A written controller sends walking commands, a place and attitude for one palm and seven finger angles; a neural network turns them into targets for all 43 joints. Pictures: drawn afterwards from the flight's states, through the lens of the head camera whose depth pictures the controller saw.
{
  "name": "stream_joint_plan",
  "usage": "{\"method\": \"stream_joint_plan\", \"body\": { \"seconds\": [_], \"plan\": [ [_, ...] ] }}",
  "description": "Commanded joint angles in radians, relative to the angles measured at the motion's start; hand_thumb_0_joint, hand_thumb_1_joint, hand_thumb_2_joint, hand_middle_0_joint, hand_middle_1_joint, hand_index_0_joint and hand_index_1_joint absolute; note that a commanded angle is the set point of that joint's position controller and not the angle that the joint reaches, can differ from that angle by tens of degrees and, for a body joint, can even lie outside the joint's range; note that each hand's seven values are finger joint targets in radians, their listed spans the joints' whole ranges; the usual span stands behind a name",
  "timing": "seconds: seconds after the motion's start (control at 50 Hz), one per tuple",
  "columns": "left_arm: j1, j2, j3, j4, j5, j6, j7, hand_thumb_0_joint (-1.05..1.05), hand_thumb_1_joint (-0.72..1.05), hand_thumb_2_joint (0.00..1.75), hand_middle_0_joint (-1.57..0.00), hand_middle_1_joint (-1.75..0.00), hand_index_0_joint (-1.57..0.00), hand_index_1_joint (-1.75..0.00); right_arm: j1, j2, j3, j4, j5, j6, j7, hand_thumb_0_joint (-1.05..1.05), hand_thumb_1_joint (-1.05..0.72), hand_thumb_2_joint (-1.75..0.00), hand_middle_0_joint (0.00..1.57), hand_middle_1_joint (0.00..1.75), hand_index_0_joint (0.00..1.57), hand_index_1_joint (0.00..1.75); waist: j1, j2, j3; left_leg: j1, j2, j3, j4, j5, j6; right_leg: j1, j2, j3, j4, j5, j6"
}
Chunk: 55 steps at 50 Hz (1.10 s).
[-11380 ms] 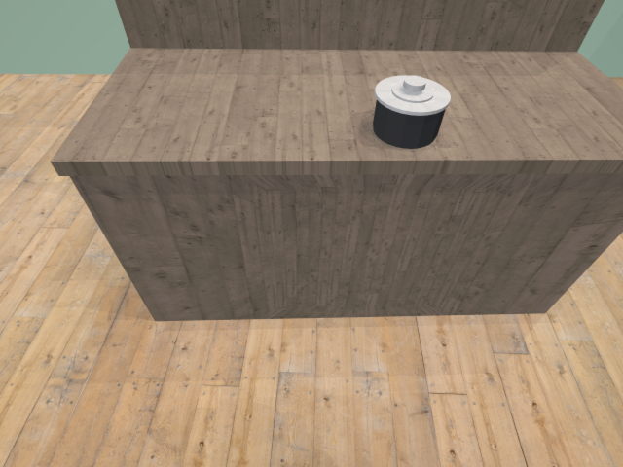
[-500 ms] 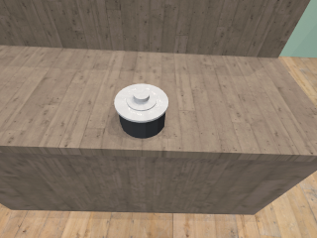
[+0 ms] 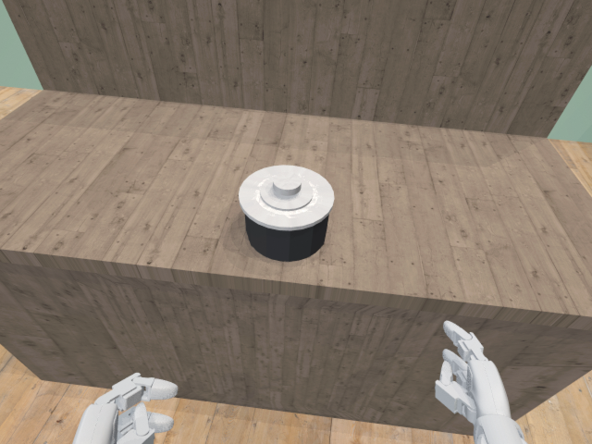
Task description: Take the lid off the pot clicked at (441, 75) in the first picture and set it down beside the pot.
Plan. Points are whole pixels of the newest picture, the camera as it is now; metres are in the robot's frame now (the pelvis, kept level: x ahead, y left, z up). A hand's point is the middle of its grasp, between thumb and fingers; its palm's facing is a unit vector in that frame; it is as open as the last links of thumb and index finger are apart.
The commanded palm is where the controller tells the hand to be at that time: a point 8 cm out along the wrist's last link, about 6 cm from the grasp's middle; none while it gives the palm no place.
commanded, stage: lift the closed hand beside the body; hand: left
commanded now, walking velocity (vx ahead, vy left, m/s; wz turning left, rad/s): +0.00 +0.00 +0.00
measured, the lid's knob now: (287, 183) +0.50 +0.08 +0.10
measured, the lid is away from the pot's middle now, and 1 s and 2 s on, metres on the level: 0.00 0.00 0.00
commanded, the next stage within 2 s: raise the hand higher, near the body in 0.18 s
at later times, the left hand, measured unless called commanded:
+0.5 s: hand (116, 399) +0.15 +0.23 +0.04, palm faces +0.25 -0.87 -0.42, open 3.1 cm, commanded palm +0.10 +0.27 +0.07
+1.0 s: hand (96, 354) +0.17 +0.24 +0.11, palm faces +0.33 -0.85 -0.41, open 3.1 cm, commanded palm +0.12 +0.27 +0.13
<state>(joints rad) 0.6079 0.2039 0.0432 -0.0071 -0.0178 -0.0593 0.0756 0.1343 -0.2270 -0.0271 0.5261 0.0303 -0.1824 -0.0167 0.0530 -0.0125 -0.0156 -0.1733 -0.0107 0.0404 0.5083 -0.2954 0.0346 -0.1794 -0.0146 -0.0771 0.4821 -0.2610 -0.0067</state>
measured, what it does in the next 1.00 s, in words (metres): stands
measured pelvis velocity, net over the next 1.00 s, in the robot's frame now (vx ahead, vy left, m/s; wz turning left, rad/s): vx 0.01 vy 0.00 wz -0.01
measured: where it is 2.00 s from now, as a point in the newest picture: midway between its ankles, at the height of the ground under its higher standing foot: outside the picture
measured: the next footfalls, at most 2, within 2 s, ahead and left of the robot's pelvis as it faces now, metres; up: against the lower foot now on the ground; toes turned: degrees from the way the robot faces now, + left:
none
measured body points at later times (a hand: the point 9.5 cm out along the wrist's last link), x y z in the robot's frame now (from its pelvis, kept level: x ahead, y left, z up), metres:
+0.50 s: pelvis +0.01 -0.01 +0.00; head +0.01 -0.02 +0.45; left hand +0.13 +0.27 +0.07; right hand +0.18 -0.23 -0.09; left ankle -0.01 +0.09 -0.74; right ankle +0.00 -0.11 -0.74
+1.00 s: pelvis +0.01 +0.00 +0.00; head +0.00 -0.01 +0.45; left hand +0.15 +0.28 +0.13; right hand +0.21 -0.20 -0.07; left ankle -0.01 +0.09 -0.74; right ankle +0.00 -0.11 -0.74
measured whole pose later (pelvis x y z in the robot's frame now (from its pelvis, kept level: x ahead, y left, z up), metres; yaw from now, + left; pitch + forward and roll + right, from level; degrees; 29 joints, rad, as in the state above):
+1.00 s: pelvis +0.01 +0.00 +0.00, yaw +0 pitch -4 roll -1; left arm 0.63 0.30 0.21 -0.40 -0.02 -0.11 0.09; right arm 0.19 -0.19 0.01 0.59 0.01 -0.16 -0.04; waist 0.08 0.05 0.02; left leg -0.11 -0.01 0.04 0.46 -0.29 0.04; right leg -0.11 -0.01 -0.07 0.43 -0.25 0.00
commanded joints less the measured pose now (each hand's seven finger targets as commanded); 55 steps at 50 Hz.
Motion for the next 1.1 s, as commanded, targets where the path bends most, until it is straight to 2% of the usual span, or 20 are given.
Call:
{"method": "stream_joint_plan", "body": {
  "seconds": [0.0,0.06,0.12,0.2,0.24,0.3,0.32,0.36,0.44,0.48,0.54,0.6,0.62,0.7,0.72,0.8,0.9,0.92,1.0,1.08],
  "plan": [
    [-0.071,0.128,0.083,-0.298,-0.008,-0.067,0.012,0.0,0.9,0.9,-1.21,-1.4,-1.21,-1.4,-0.001,-0.092,-0.015,-0.125,-0.01,-0.021,-0.02,0.0,-0.9,-0.9,0.2,0.3,0.2,0.3,-0.039,0.117,0.0,-0.002,0.014,-0.023,-0.078,0.121,-0.013,-0.052,0.007,0.028,-0.101,0.092,-0.015],
    [-0.017,0.127,0.098,-0.33,-0.012,-0.057,0.013,0.0,0.9,0.9,-1.3,-1.5,-1.3,-1.5,-0.01,-0.086,-0.012,-0.132,-0.02,-0.016,-0.034,0.0,-0.9,-0.9,0.2,0.3,0.2,0.3,-0.026,0.048,-0.062,0.019,0.011,-0.02,-0.07,0.191,-0.005,-0.005,0.004,0.029,-0.089,0.169,-0.008],
    [-0.003,0.111,0.094,-0.298,-0.007,-0.046,0.01,0.0,0.9,0.9,-1.3,-1.5,-1.3,-1.5,-0.026,-0.085,-0.007,-0.123,-0.02,-0.006,-0.036,0.0,-0.9,-0.9,0.2,0.3,0.2,0.3,-0.03,0.034,-0.014,0.002,0.008,-0.019,-0.066,0.206,-0.006,-0.018,0.005,0.023,-0.095,0.188,-0.005],
    [0.036,0.195,0.19,-0.351,-0.006,-0.05,0.017,0.0,0.9,0.9,-1.3,-1.5,-1.3,-1.5,-0.054,-0.082,-0.011,-0.114,-0.019,-0.004,-0.043,0.0,-0.9,-0.9,0.2,0.3,0.2,0.3,0.0,0.024,-0.04,0.02,0.016,-0.022,-0.072,0.253,-0.004,0.025,0.0,0.025,-0.095,0.223,-0.005],
    [0.065,0.206,0.216,-0.386,-0.007,-0.052,0.021,0.0,0.9,0.9,-1.3,-1.5,-1.3,-1.5,-0.057,-0.068,-0.008,-0.106,-0.022,-0.009,-0.045,0.0,-0.9,-0.9,0.2,0.3,0.2,0.3,0.01,0.033,-0.065,0.033,0.018,-0.026,-0.081,0.287,-0.005,0.054,-0.006,0.022,-0.089,0.243,-0.006],
    [0.105,0.184,0.21,-0.342,-0.004,-0.044,0.019,0.0,0.9,0.9,-1.3,-1.5,-1.3,-1.5,-0.074,-0.066,-0.01,-0.089,-0.018,-0.006,-0.044,0.0,-0.9,-0.9,0.2,0.3,0.2,0.3,0.011,-0.004,-0.021,0.027,0.023,-0.026,-0.081,0.304,-0.004,0.038,-0.002,0.018,-0.096,0.25,-0.002],
    [0.087,0.156,0.174,-0.345,-0.002,-0.049,0.013,0.0,0.9,0.9,-1.3,-1.5,-1.3,-1.5,-0.071,-0.068,-0.008,-0.09,-0.018,-0.009,-0.042,0.0,-0.9,-0.9,0.2,0.3,0.2,0.3,0.003,-0.014,-0.015,0.023,0.022,-0.025,-0.084,0.296,-0.002,0.031,-0.005,0.016,-0.096,0.242,0.0],
    [0.092,0.161,0.17,-0.363,0.001,-0.058,0.01,0.0,0.9,0.9,-1.3,-1.5,-1.3,-1.5,-0.073,-0.074,-0.013,-0.086,-0.016,-0.013,-0.043,0.0,-0.9,-0.9,0.2,0.3,0.2,0.3,0.005,0.003,-0.009,0.027,0.022,-0.024,-0.088,0.284,0.0,0.027,-0.008,0.019,-0.098,0.224,0.002],
    [0.103,0.253,0.269,-0.464,0.002,-0.085,0.029,0.0,0.9,0.9,-1.3,-1.5,-1.3,-1.5,-0.076,-0.067,-0.02,-0.08,-0.016,-0.031,-0.049,0.0,-0.9,-0.9,0.2,0.3,0.2,0.3,0.025,0.04,-0.059,0.054,0.024,-0.026,-0.092,0.29,-0.001,0.053,-0.01,0.025,-0.105,0.21,-0.002],
    [0.106,0.239,0.259,-0.468,0.001,-0.086,0.034,0.0,0.9,0.9,-1.3,-1.5,-1.3,-1.5,-0.069,-0.066,-0.02,-0.075,-0.016,-0.033,-0.05,0.0,-0.9,-0.9,0.2,0.3,0.2,0.3,0.022,0.053,-0.056,0.065,0.025,-0.022,-0.094,0.299,-0.003,0.049,-0.01,0.025,-0.105,0.215,-0.002],
    [0.096,0.195,0.22,-0.436,0.002,-0.09,0.028,0.0,0.9,0.9,-1.3,-1.5,-1.3,-1.5,-0.073,-0.066,-0.021,-0.068,-0.012,-0.034,-0.048,0.0,-0.9,-0.9,0.2,0.3,0.2,0.3,0.009,0.033,0.008,0.054,0.028,-0.02,-0.098,0.26,-0.002,0.011,-0.008,0.022,-0.12,0.174,0.0],
    [0.075,0.215,0.23,-0.48,0.002,-0.102,0.027,0.0,0.9,0.9,-1.3,-1.5,-1.3,-1.5,-0.07,-0.075,-0.024,-0.074,-0.011,-0.036,-0.045,0.0,-0.9,-0.9,0.2,0.3,0.2,0.3,0.01,0.022,0.004,0.065,0.03,-0.025,-0.098,0.261,0.0,0.011,-0.004,0.025,-0.12,0.174,0.0],
    [0.061,0.214,0.224,-0.521,0.004,-0.112,0.026,0.0,0.9,0.9,-1.3,-1.5,-1.3,-1.5,-0.068,-0.074,-0.021,-0.081,-0.013,-0.041,-0.044,0.0,-0.9,-0.9,0.2,0.3,0.2,0.3,0.01,0.055,-0.013,0.072,0.028,-0.024,-0.101,0.263,0.0,0.02,-0.008,0.025,-0.119,0.173,-0.001],
    [0.074,0.262,0.29,-0.54,0.002,-0.109,0.04,0.0,0.9,0.9,-1.3,-1.5,-1.3,-1.5,-0.063,-0.069,-0.021,-0.076,-0.015,-0.041,-0.045,0.0,-0.9,-0.9,0.2,0.3,0.2,0.3,0.021,0.066,-0.021,0.074,0.031,-0.029,-0.103,0.283,-0.007,0.036,-0.002,0.026,-0.113,0.194,-0.004],
    [0.07,0.23,0.263,-0.545,0.001,-0.113,0.035,0.0,0.9,0.9,-1.3,-1.5,-1.3,-1.5,-0.063,-0.063,-0.016,-0.082,-0.016,-0.04,-0.043,0.0,-0.9,-0.9,0.2,0.3,0.2,0.3,0.015,0.052,-0.009,0.071,0.03,-0.028,-0.106,0.287,-0.006,0.032,-0.004,0.023,-0.114,0.197,-0.005],
    [0.013,0.209,0.239,-0.522,-0.001,-0.108,0.025,0.0,0.9,0.9,-1.3,-1.5,-1.3,-1.5,-0.067,-0.07,-0.012,-0.083,-0.013,-0.029,-0.038,0.0,-0.9,-0.9,0.2,0.3,0.2,0.3,0.002,0.06,0.058,0.054,0.033,-0.03,-0.111,0.24,-0.006,-0.005,0.0,0.024,-0.126,0.156,-0.004],
    [-0.006,0.271,0.3,-0.619,-0.007,-0.118,0.036,0.0,0.9,0.9,-1.3,-1.5,-1.3,-1.5,-0.057,-0.075,-0.005,-0.094,-0.019,-0.035,-0.037,0.0,-0.9,-0.9,0.2,0.3,0.2,0.3,0.018,0.095,-0.03,0.079,0.035,-0.043,-0.112,0.265,-0.01,0.051,0.002,0.027,-0.11,0.178,-0.008],
    [-0.006,0.255,0.287,-0.632,-0.006,-0.12,0.035,0.0,0.9,0.9,-1.3,-1.5,-1.3,-1.5,-0.053,-0.068,-0.001,-0.098,-0.021,-0.035,-0.036,0.0,-0.9,-0.9,0.2,0.3,0.2,0.3,0.016,0.083,-0.046,0.086,0.035,-0.045,-0.112,0.287,-0.011,0.056,0.0,0.023,-0.107,0.194,-0.009],
    [-0.024,0.229,0.27,-0.598,-0.006,-0.111,0.029,0.0,0.9,0.9,-1.3,-1.5,-1.3,-1.5,-0.059,-0.075,-0.001,-0.089,-0.017,-0.025,-0.028,0.0,-0.9,-0.9,0.2,0.3,0.2,0.3,0.007,0.072,0.01,0.069,0.042,-0.047,-0.111,0.29,-0.014,0.029,0.004,0.024,-0.108,0.187,-0.008],
    [-0.061,0.254,0.29,-0.646,-0.008,-0.121,0.037,0.0,0.9,0.9,-1.3,-1.5,-1.3,-1.5,-0.05,-0.078,0.0,-0.091,-0.019,-0.027,-0.03,0.0,-0.9,-0.9,0.2,0.3,0.2,0.3,0.012,0.082,-0.014,0.078,0.048,-0.061,-0.124,0.293,-0.018,0.042,0.001,0.017,-0.101,0.175,-0.009]
  ]
}}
